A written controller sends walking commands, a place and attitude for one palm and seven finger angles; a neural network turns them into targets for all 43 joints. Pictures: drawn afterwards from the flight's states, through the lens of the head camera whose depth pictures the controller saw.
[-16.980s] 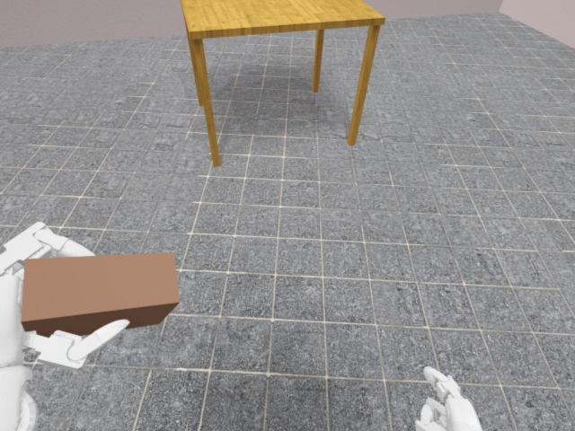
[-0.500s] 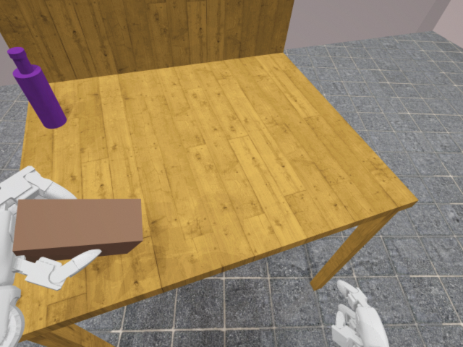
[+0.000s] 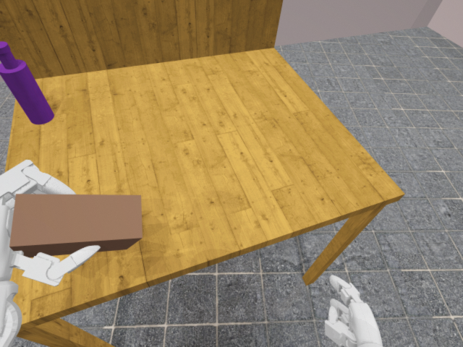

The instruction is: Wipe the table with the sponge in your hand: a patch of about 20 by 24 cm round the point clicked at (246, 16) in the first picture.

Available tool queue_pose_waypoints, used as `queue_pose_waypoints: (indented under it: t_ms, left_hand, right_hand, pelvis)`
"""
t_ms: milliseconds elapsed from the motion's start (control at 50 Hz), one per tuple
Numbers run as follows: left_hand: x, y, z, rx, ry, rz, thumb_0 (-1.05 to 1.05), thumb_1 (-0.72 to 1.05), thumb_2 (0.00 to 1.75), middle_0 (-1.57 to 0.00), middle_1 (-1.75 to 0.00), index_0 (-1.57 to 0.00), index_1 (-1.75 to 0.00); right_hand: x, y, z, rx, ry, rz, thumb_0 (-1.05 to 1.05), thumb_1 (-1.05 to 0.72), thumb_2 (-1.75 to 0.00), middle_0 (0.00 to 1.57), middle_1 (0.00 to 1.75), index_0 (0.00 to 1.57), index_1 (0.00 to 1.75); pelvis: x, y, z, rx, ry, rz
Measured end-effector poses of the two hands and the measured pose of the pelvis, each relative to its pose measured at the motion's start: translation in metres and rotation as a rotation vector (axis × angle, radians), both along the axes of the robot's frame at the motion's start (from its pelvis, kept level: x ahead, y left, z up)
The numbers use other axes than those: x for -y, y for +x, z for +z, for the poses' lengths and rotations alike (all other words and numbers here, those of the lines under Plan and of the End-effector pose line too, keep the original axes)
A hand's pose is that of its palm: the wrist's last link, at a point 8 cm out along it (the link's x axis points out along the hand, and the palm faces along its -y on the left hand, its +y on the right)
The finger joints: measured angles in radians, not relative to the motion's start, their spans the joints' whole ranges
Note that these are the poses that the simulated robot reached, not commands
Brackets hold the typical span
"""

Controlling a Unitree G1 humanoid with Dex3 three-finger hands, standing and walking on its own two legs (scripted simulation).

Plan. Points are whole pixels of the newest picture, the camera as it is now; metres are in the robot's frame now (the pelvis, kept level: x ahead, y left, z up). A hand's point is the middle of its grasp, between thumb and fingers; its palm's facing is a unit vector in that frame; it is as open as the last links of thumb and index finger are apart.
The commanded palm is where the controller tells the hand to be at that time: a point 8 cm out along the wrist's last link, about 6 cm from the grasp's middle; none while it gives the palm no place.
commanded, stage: shuffle to correct the standing spot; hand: left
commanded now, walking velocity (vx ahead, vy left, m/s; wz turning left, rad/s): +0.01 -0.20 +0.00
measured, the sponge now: (100, 225) +0.24 +0.20 +0.13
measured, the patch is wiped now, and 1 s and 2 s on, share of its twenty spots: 0.00 0.00 0.00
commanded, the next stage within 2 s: come to a stop and stand still in 0.50 s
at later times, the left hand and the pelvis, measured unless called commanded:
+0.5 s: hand (113, 220) +0.24 +0.18 +0.16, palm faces +0.29 -0.87 -0.40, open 9.6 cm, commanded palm +0.17 +0.22 +0.17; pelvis +0.01 -0.06 -0.01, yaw +0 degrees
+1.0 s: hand (64, 195) +0.25 +0.24 +0.18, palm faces +0.40 -0.78 -0.48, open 9.6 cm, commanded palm +0.17 +0.25 +0.17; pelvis +0.00 -0.02 +0.00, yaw -2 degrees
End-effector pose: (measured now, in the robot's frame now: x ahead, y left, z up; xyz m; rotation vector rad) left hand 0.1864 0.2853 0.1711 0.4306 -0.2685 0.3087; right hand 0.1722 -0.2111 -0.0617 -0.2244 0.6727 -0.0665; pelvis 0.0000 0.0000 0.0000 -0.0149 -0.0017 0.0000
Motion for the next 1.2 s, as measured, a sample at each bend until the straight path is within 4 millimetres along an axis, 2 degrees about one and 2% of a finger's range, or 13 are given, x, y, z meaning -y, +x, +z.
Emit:
queue_pose_waypoints:
  t_ms: [240,380,580,700,800,820,880,940,980,1040,1080,1140,1200]
  left_hand:
    - [0.036,0.004,-0.003,-0.052,0.005,-0.014,-0.01,-0.47,1.02,-0.81,-1.33,-0.81,-1.33]
    - [0.057,0.011,0.002,-0.04,0.016,-0.036,-0.01,-0.47,1.02,-0.81,-1.33,-0.81,-1.33]
    - [0.066,0.013,0.0,-0.058,0.03,-0.035,-0.01,-0.47,1.02,-0.81,-1.33,-0.81,-1.33]
    - [0.066,0.01,-0.002,-0.068,0.027,-0.019,-0.01,-0.47,1.02,-0.81,-1.33,-0.81,-1.33]
    - [0.062,0.005,-0.003,-0.071,0.004,0.006,-0.01,-0.47,1.02,-0.81,-1.33,-0.81,-1.33]
    - [0.057,0.007,0.003,-0.065,0.063,0.002,-0.01,-0.47,1.02,-0.81,-1.33,-0.81,-1.33]
    - [0.022,0.021,0.036,0.053,0.208,0.053,-0.01,-0.47,1.02,-0.81,-1.33,-0.81,-1.33]
    - [-0.001,0.029,0.045,0.085,0.191,0.118,-0.01,-0.47,1.02,-0.81,-1.33,-0.81,-1.33]
    - [0.003,0.029,0.033,0.028,0.152,0.096,-0.01,-0.47,1.02,-0.81,-1.33,-0.81,-1.33]
    - [0.023,0.021,0.002,-0.101,0.084,-0.007,-0.01,-0.47,1.02,-0.81,-1.33,-0.81,-1.33]
    - [0.029,0.014,-0.019,-0.178,0.038,-0.061,-0.01,-0.47,1.02,-0.81,-1.33,-0.81,-1.33]
    - [0.017,0.005,-0.037,-0.224,-0.001,-0.074,-0.01,-0.47,1.02,-0.81,-1.33,-0.81,-1.33]
    - [-0.008,0.003,-0.034,-0.172,-0.001,-0.022,-0.01,-0.47,1.02,-0.81,-1.33,-0.81,-1.33]
  right_hand:
    - [0.049,0.001,-0.007,-0.015,-0.024,-0.038,0.01,-0.9,-0.9,0.2,0.3,0.2,0.3]
    - [0.077,-0.001,-0.011,-0.023,-0.038,-0.078,0.01,-0.9,-0.9,0.2,0.3,0.2,0.3]
    - [0.092,-0.005,-0.016,-0.052,-0.042,-0.101,0.01,-0.9,-0.9,0.2,0.3,0.2,0.3]
    - [0.089,-0.002,-0.016,-0.055,-0.032,-0.083,0.01,-0.9,-0.9,0.2,0.3,0.2,0.3]
    - [0.079,0.002,-0.015,-0.05,-0.018,-0.065,0.01,-0.9,-0.9,0.2,0.3,0.2,0.3]
    - [0.076,0.002,-0.014,-0.047,-0.025,-0.052,0.01,-0.9,-0.9,0.2,0.3,0.2,0.3]
    - [0.067,0.0,-0.02,-0.068,-0.034,0.002,0.01,-0.9,-0.9,0.2,0.3,0.2,0.3]
    - [0.06,-0.003,-0.025,-0.068,0.0,0.004,0.01,-0.9,-0.9,0.2,0.3,0.2,0.3]
    - [0.054,-0.008,-0.026,-0.055,0.033,-0.023,0.01,-0.9,-0.9,0.2,0.3,0.2,0.3]
    - [0.042,-0.017,-0.026,-0.048,0.054,-0.063,0.01,-0.9,-0.9,0.2,0.3,0.2,0.3]
    - [0.033,-0.022,-0.024,-0.059,0.047,-0.083,0.01,-0.9,-0.9,0.2,0.3,0.2,0.3]
    - [0.018,-0.028,-0.019,-0.08,0.011,-0.08,0.01,-0.9,-0.9,0.2,0.3,0.2,0.3]
    - [0.002,-0.026,-0.013,-0.089,-0.024,-0.046,0.01,-0.9,-0.9,0.2,0.3,0.2,0.3]
  pelvis:
    - [0.033,0.004,-0.004,-0.014,-0.002,-0.007]
    - [0.048,0.008,-0.007,-0.016,0.002,-0.004]
    - [0.06,0.014,-0.009,-0.014,0.007,0.001]
    - [0.062,0.012,-0.008,-0.008,0.002,0.003]
    - [0.056,0.013,-0.006,-0.004,-0.002,0.012]
    - [0.055,0.012,-0.004,-0.001,-0.004,0.011]
    - [0.053,0.003,-0.005,-0.004,0.002,0.012]
    - [0.042,-0.003,-0.005,-0.007,0.004,-0.013]
    - [0.031,-0.004,-0.004,-0.008,0.005,-0.027]
    - [0.015,-0.001,-0.003,-0.005,0.004,-0.034]
    - [0.007,0.001,-0.003,-0.004,0.002,-0.032]
    - [-0.001,0.003,-0.002,0.0,0.0,-0.024]
    - [-0.01,0.003,-0.002,0.005,-0.003,-0.015]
